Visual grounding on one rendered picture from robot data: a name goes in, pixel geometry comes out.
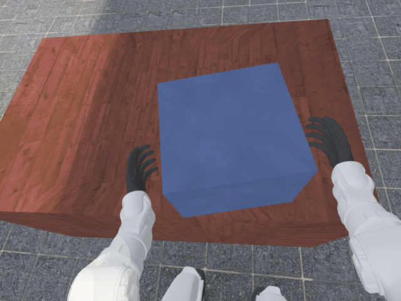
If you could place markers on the left robot hand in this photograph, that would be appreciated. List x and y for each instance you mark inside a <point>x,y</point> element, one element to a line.
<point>136,177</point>

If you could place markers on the right robot hand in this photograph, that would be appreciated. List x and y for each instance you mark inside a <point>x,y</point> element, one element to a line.
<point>336,147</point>

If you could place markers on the left robot upper arm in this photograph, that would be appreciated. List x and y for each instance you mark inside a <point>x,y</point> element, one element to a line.
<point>106,283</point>

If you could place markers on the pedestal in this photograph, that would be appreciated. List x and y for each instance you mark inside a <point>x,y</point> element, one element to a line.
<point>85,102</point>

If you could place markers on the left robot thigh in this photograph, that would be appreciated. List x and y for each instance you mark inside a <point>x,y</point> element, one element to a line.
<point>185,287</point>

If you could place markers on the right robot forearm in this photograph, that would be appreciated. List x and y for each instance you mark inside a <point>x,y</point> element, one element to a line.
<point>357,207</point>

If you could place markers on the robot right shin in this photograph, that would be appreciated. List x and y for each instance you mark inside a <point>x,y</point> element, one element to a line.
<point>272,289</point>

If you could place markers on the right robot upper arm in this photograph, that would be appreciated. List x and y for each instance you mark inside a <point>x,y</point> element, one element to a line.
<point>377,259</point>

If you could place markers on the left robot forearm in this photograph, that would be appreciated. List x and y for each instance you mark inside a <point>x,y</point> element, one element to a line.
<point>134,238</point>

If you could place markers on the carton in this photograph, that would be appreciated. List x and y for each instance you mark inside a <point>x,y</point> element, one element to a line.
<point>231,140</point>

